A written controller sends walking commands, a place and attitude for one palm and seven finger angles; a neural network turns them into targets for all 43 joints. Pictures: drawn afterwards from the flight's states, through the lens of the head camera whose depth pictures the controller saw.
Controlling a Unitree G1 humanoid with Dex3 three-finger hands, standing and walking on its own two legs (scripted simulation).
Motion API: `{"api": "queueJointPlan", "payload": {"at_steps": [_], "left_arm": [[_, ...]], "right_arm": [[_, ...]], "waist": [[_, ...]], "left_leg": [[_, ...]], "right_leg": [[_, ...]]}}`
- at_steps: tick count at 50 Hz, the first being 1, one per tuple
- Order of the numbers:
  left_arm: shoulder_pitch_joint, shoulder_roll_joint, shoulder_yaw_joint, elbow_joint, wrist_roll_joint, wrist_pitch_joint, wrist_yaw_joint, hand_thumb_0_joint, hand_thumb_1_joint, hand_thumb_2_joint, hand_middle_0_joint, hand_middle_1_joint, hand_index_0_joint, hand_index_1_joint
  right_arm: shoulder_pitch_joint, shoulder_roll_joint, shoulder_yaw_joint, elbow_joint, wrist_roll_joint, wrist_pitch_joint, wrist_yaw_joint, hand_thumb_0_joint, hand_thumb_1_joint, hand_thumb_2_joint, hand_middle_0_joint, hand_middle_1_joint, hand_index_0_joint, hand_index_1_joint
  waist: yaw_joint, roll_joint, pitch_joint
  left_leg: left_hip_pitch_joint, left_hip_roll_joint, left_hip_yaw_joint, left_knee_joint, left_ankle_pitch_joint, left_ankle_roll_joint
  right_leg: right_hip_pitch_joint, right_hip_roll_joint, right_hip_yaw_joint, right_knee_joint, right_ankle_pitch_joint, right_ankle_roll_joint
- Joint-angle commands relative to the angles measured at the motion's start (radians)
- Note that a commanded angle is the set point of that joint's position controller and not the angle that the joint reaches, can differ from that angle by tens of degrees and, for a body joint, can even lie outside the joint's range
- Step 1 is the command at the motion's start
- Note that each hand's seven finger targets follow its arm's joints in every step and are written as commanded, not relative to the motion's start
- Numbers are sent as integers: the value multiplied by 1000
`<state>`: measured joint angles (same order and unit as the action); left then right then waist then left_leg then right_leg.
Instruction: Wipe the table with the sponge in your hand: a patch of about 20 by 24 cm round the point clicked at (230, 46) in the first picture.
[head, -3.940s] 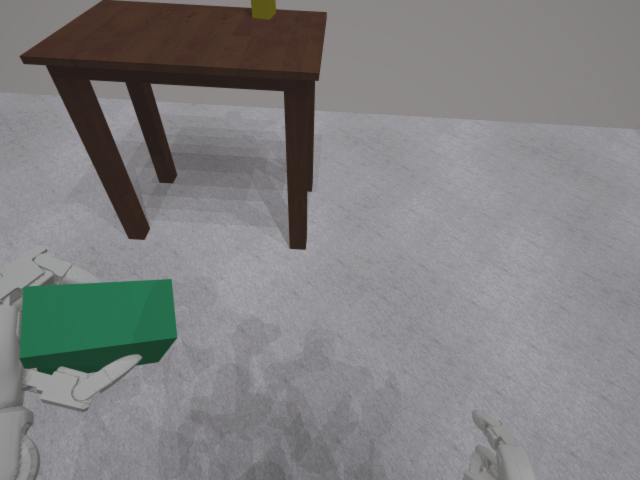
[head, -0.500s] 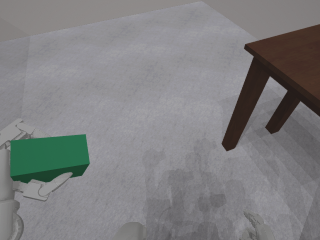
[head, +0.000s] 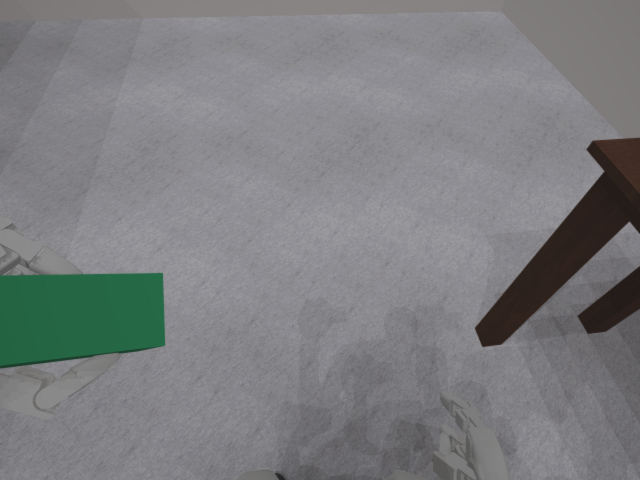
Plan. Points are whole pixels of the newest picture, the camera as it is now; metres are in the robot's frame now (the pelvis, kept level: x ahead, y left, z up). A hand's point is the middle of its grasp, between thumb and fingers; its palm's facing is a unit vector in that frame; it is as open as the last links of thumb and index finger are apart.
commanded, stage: walk to a spot facing it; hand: left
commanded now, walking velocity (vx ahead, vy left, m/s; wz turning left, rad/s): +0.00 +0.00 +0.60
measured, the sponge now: (99, 319) +0.22 +0.20 +0.18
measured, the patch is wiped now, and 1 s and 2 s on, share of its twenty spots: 0.00 0.00 0.00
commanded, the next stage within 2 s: turn to face it in 1.52 s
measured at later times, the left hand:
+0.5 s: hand out of the picture +0.09 +0.26 +0.18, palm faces +0.63 -0.67 -0.40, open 9.6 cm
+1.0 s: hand out of the picture -0.03 +0.25 +0.17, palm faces +0.79 -0.44 -0.42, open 9.6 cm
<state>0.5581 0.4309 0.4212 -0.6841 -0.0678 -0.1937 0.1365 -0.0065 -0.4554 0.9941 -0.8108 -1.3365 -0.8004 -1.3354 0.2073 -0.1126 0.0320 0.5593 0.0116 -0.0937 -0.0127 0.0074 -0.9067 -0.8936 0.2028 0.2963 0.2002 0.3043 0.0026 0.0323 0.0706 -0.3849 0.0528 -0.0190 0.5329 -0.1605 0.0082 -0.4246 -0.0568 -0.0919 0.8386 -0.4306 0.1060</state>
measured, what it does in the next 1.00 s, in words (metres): steps on the spot, turning left: right foot, then left foot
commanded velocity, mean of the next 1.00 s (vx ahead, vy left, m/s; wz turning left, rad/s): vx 0.17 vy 0.00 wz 0.58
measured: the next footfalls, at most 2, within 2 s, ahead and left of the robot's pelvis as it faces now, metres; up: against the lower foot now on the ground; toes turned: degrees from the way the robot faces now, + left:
right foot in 0.10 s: +0.04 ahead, -0.15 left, +0.00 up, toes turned -2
left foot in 0.44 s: -0.04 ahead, +0.09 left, +0.00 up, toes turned +22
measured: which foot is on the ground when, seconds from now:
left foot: down 0.00-0.10, up 0.12-0.42, down 0.44-0.80, up 0.82-1.00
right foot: up 0.00-0.08, down 0.10-0.44, up 0.46-0.78, down 0.80-1.00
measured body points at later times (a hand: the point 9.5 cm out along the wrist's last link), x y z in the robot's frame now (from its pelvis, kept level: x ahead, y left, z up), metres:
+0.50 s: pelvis -0.05 -0.03 -0.01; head -0.03 +0.00 +0.44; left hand +0.05 +0.30 +0.20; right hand +0.20 -0.23 -0.07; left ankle -0.08 +0.08 -0.74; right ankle -0.01 -0.15 -0.70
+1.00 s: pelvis -0.06 -0.06 +0.01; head -0.04 -0.06 +0.46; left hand -0.08 +0.27 +0.19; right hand +0.21 -0.17 -0.09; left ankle -0.12 +0.06 -0.64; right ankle -0.02 -0.16 -0.74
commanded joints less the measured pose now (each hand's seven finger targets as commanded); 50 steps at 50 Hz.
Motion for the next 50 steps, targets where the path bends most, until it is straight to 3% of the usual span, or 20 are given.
{"api": "queueJointPlan", "payload": {"at_steps": [1, 3, 4, 5, 6, 11, 17, 20, 21, 22, 23, 25, 28, 37, 38, 39, 40, 41, 46, 50], "left_arm": [[-88, 70, 57, -57, -9, -11, 11, 0, 100, 1300, -1200, -1600, -1200, -1600], [-165, 67, 37, -49, 3, 2, 7, 0, 100, 1300, -1200, -1600, -1200, -1600], [-208, 88, 27, -42, 18, 8, 10, 0, 100, 1300, -1200, -1600, -1200, -1600], [-237, 159, 56, -29, 26, 23, 26, 0, 100, 1300, -1200, -1600, -1200, -1600], [-274, 126, 27, -10, 7, 32, 35, 0, 100, 1300, -1200, -1600, -1200, -1600], [-207, 133, 48, -52, 28, -5, 35, 0, 100, 1300, -1200, -1600, -1200, -1600], [-82, 128, 98, -107, 22, -21, 61, 0, 100, 1300, -1200, -1600, -1200, -1600], [-84, 111, 82, -120, 9, -24, 61, 0, 100, 1300, -1200, -1600, -1200, -1600], [-88, 114, 77, -139, 1, -35, 58, 0, 100, 1300, -1200, -1600, -1200, -1600], [-88, 118, 72, -172, -11, -56, 48, 0, 100, 1300, -1200, -1600, -1200, -1600], [-79, 150, 100, -146, 15, -74, 34, 0, 100, 1300, -1200, -1600, -1200, -1600], [-116, 124, 68, -179, 42, -83, 11, 0, 100, 1300, -1200, -1600, -1200, -1600], [-116, 98, 51, -205, 30, -68, 11, 0, 100, 1300, -1200, -1600, -1200, -1600], [-172, 61, 16, 27, 23, -9, 5, 0, 100, 1300, -1200, -1600, -1200, -1600], [-184, 56, 7, 33, 29, -3, 1, 0, 100, 1300, -1200, -1600, -1200, -1600], [-221, 63, -8, 22, 39, 0, 0, 0, 100, 1300, -1200, -1600, -1200, -1600], [-243, 151, 39, 24, 43, 6, 8, 0, 100, 1300, -1200, -1600, -1200, -1600], [-306, 173, 56, -22, 20, -4, 21, 0, 100, 1300, -1200, -1600, -1200, -1600], [-200, 127, 35, -20, 33, -26, 15, 0, 100, 1300, -1200, -1600, -1200, -1600], [-157, 130, 61, -40, 28, -32, 37, 0, 100, 1300, -1200, -1600, -1200, -1600]], "right_arm": [[-48, -204, -79, -104, 4, -57, -38, 0, -900, -900, 200, 300, 200, 300], [-65, -191, -69, -105, 9, -54, -42, 0, -900, -900, 200, 300, 200, 300], [-77, -167, -58, -107, 14, -49, -44, 0, -900, -900, 200, 300, 200, 300], [-93, -147, -50, -117, 8, -45, -49, 0, -900, -900, 200, 300, 200, 300], [-76, -186, -66, -95, 0, -57, -56, 0, -900, -900, 200, 300, 200, 300], [-162, -158, -53, -102, -11, -20, -85, 0, -900, -900, 200, 300, 200, 300], [-109, -156, -69, -157, -25, 6, -87, 0, -900, -900, 200, 300, 200, 300], [-55, -168, -81, -160, -19, 24, -79, 0, -900, -900, 200, 300, 200, 300], [-51, -192, -91, -164, -15, 21, -80, 0, -900, -900, 200, 300, 200, 300], [-58, -232, -102, -177, -14, 4, -70, 0, -900, -900, 200, 300, 200, 300], [-28, -212, -95, -154, -20, -12, -58, 0, -900, -900, 200, 300, 200, 300], [-57, -225, -109, -124, -1, -32, -27, 0, -900, -900, 200, 300, 200, 300], [-64, -222, -102, -113, 6, -46, -17, 0, -900, -900, 200, 300, 200, 300], [-95, -196, -59, -84, -7, -37, -51, 0, -900, -900, 200, 300, 200, 300], [-98, -187, -54, -87, -3, -31, -50, 0, -900, -900, 200, 300, 200, 300], [-96, -160, -46, -86, 0, -28, -47, 0, -900, -900, 200, 300, 200, 300], [-105, -144, -49, -92, -5, -24, -49, 0, -900, -900, 200, 300, 200, 300], [-137, -196, -62, -88, -25, -39, -54, 0, -900, -900, 200, 300, 200, 300], [-149, -188, -65, -76, -18, -11, -60, 0, -900, -900, 200, 300, 200, 300], [-121, -180, -76, -112, -23, -8, -64, 0, -900, -900, 200, 300, 200, 300]], "waist": [[-1, 180, -190], [17, 126, -182], [19, -35, -168], [12, -292, -146], [18, -288, -151], [7, -164, -101], [36, -194, -205], [-24, -117, -259], [-34, 31, -270], [-16, 309, -238], [-11, 341, -210], [-20, 189, -192], [-9, 236, -162], [22, 165, -94], [31, 129, -95], [32, -43, -103], [37, -344, -88], [28, -274, -60], [10, -133, -29], [26, -176, -81]], "left_leg": [[89, 193, -195, -141, 135, 129], [47, 129, -152, -53, 52, 84], [-55, 56, -80, 94, -120, 32], [-222, -77, 41, 392, -373, -42], [-188, -61, -8, 618, -372, -53], [-143, -10, 54, 624, -286, -84], [-23, -12, 144, 193, -320, -56], [170, -50, 166, -100, -69, -47], [284, 54, 44, -141, 192, 7], [380, 300, -297, -158, 701, 146], [410, 384, -456, -128, 864, 238], [378, 315, -357, -106, 578, 230], [202, 195, -197, -182, 241, 166], [-58, 140, -266, -241, -417, 143], [-132, 96, -219, -150, -426, 116], [-259, 24, -132, 82, -438, 67], [-423, -83, 18, 471, -438, -7], [-399, -43, -21, 692, -344, -36], [-330, 27, 40, 735, -177, -68], [-187, 29, 144, 393, -178, -45]], "right_leg": [[171, 57, -19, -187, 0, -1], [272, 30, -6, -421, 129, -20], [329, -115, 121, -555, 234, -71], [343, -373, 418, -583, 377, -186], [238, -432, 383, -587, 404, -221], [238, -297, 34, -492, 675, -196], [353, -329, 15, -389, 756, -217], [305, -278, -52, -159, 715, -131], [168, -197, -85, 20, 509, -74], [-84, -51, -75, 213, -48, -9], [-217, -42, 13, 320, -270, -15], [-272, -53, 78, 334, -149, -23], [-109, -26, 19, 213, 9, -14], [281, 71, -53, -274, -36, -41], [374, 45, -31, -404, -2, -59], [458, -105, 121, -550, -67, -123], [462, -404, 518, -681, -210, -243], [313, -483, 555, -712, -191, -262], [269, -317, 99, -626, 171, -197], [315, -307, -8, -568, 329, -200]]}}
